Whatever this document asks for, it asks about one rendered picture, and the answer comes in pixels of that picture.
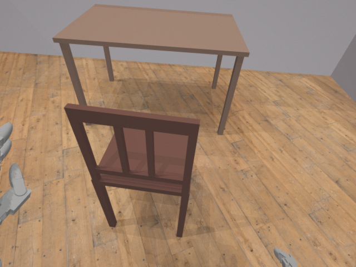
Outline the left robot hand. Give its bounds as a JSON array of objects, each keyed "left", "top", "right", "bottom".
[{"left": 0, "top": 122, "right": 31, "bottom": 225}]

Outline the table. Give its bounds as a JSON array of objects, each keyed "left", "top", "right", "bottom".
[{"left": 52, "top": 4, "right": 250, "bottom": 135}]

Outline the chair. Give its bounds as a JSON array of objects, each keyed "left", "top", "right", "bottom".
[{"left": 64, "top": 103, "right": 200, "bottom": 237}]

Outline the right robot hand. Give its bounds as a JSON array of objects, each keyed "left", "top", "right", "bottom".
[{"left": 274, "top": 248, "right": 297, "bottom": 267}]

